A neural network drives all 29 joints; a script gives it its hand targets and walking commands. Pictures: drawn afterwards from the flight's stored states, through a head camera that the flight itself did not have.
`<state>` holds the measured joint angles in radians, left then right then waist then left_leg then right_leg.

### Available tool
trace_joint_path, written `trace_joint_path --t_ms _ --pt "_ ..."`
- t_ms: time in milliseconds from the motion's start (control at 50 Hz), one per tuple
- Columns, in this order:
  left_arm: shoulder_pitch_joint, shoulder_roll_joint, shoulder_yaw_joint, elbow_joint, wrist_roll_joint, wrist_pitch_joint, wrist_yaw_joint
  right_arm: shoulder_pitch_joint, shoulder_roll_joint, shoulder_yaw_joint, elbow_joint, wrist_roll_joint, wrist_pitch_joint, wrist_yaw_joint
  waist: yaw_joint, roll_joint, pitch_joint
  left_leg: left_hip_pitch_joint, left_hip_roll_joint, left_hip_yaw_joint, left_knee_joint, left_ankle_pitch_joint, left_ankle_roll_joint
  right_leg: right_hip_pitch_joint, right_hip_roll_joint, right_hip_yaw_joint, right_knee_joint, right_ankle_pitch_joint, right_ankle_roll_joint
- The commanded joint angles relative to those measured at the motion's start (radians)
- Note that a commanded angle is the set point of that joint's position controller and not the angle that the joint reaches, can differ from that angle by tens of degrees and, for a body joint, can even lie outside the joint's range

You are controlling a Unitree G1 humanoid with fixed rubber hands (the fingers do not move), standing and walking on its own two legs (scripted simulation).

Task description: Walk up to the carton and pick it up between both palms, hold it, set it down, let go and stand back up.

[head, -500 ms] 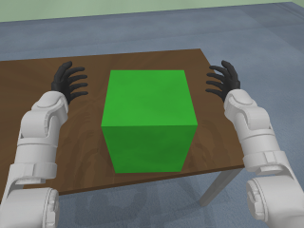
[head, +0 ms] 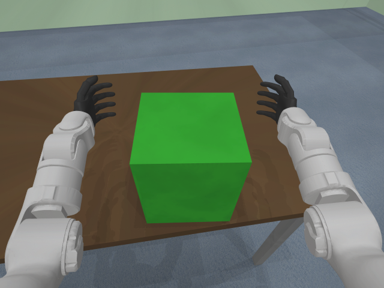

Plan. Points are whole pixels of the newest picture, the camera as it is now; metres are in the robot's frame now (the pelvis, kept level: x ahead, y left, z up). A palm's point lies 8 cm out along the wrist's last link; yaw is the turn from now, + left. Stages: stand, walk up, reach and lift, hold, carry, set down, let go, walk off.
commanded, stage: reach and lift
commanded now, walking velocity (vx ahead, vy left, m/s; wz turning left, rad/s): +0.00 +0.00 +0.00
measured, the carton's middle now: (188, 160) +0.41 +0.01 +0.03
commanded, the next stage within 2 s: none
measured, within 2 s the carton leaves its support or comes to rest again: leaves its support in 1.86 s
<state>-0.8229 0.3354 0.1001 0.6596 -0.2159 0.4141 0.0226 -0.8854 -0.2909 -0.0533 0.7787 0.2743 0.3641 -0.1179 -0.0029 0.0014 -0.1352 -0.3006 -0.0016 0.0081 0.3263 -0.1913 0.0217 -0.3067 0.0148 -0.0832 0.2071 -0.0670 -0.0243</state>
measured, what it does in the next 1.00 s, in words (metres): stands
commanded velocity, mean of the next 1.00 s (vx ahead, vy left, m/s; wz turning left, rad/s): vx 0.00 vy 0.00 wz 0.00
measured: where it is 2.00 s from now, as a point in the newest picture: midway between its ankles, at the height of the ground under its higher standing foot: outside the picture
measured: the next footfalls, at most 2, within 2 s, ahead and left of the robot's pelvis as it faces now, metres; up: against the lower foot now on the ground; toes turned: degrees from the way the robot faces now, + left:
none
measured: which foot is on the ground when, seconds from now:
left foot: down 0.00-1.00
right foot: down 0.00-1.00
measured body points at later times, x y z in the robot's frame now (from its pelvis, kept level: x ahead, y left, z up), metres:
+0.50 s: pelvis -0.01 +0.01 -0.01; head +0.05 +0.00 +0.44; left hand +0.42 +0.21 +0.06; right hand +0.43 -0.15 +0.05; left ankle -0.03 +0.10 -0.75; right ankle +0.01 -0.11 -0.75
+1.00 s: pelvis -0.01 +0.00 +0.00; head +0.06 +0.00 +0.44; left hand +0.43 +0.16 +0.06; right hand +0.43 -0.14 +0.05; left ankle -0.03 +0.10 -0.75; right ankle +0.01 -0.11 -0.75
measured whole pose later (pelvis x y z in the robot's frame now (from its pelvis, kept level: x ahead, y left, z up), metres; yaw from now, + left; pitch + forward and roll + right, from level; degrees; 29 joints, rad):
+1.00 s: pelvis -0.01 +0.00 +0.00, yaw +0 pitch +18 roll +0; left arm -0.83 0.01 0.47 1.07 0.27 -0.19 0.05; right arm -0.78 0.04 -0.47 0.94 -0.34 -0.10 -0.08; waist 0.02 0.02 -0.20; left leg -0.45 -0.02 0.02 0.25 -0.12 0.03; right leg -0.46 0.00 -0.08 0.14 0.00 -0.01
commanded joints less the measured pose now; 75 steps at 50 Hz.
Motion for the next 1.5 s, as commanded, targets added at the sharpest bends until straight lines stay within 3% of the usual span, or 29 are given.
trace_joint_path --t_ms 0,300,400,520,720,860,980,1180,1300,1480 --pt "-0.525 0.149 0.038 -0.136 0.012 -0.132 0.005 -0.539 -0.147 -0.046 -0.147 -0.033 -0.108 0.011 0.009 0.042 -0.585 0.058 -0.001 -0.024 0.004 0.473 -0.022 0.45 0.0 0.083 0.097 0.402 -0.039" --pt "-0.532 0.043 0.021 0.229 0.063 -0.552 0.023 -0.488 -0.04 -0.06 0.078 -0.149 -0.425 0.04 0.045 0.023 -0.655 -0.063 0.009 0.006 -0.009 0.429 -0.032 0.402 -0.001 0.087 0.112 0.34 -0.015" --pt "-0.562 0.027 0.026 0.292 0.069 -0.662 0.044 -0.5 -0.022 -0.087 0.097 -0.196 -0.508 0.041 0.038 0.015 -0.749 -0.1 0.009 0.012 0.011 0.435 -0.042 0.361 0.0 0.087 0.137 0.347 -0.007" --pt "-0.575 -0.014 0.028 0.327 0.082 -0.73 0.056 -0.496 0.018 -0.097 0.115 -0.226 -0.559 0.035 0.026 0.023 -0.836 -0.103 0.008 0.012 0.047 0.484 -0.06 0.309 0.0 0.086 0.153 0.381 -0.003" --pt "-0.536 -0.104 0.129 0.332 0.213 -0.723 0.058 -0.467 0.122 -0.155 0.092 -0.318 -0.552 0.024 0.035 0.002 -0.775 -0.091 0.003 0.001 0.012 0.445 -0.061 0.313 -0.001 0.078 0.115 0.339 -0.002" --pt "-0.536 -0.212 0.281 0.237 0.417 -0.673 0.046 -0.47 0.281 -0.295 -0.01 -0.53 -0.542 0.029 0.045 0.0 -0.761 -0.057 -0.016 0.001 -0.043 0.43 -0.051 0.39 -0.002 0.061 0.076 0.373 0.001" --pt "-0.496 -0.375 0.364 0.211 0.561 -0.647 -0.012 -0.438 0.463 -0.349 -0.047 -0.698 -0.555 0.074 0.039 -0.005 -0.718 -0.057 -0.028 -0.012 -0.083 0.466 -0.038 0.529 -0.007 0.053 0.066 0.487 0.006" --pt "-0.436 -0.534 0.351 0.209 0.615 -0.656 -0.053 -0.384 0.651 -0.289 -0.015 -0.751 -0.619 0.094 0.05 -0.015 -0.615 -0.117 -0.027 -0.027 -0.123 0.476 -0.009 0.693 -0.023 0.063 0.091 0.631 0.026" --pt "-0.415 -0.756 0.273 0.183 0.658 -0.622 -0.105 -0.36 0.872 -0.24 -0.002 -0.804 -0.62 0.138 0.04 0.017 -0.534 -0.045 -0.018 -0.05 -0.133 0.44 -0.015 0.68 -0.026 0.042 0.054 0.565 0.026" --pt "-0.335 -0.785 0.186 0.086 0.632 -0.534 -0.129 -0.297 0.867 -0.192 -0.059 -0.771 -0.586 0.15 0.028 0.015 -0.457 0.001 -0.013 -0.061 -0.126 0.389 -0.026 0.664 -0.029 0.022 0.053 0.513 0.035"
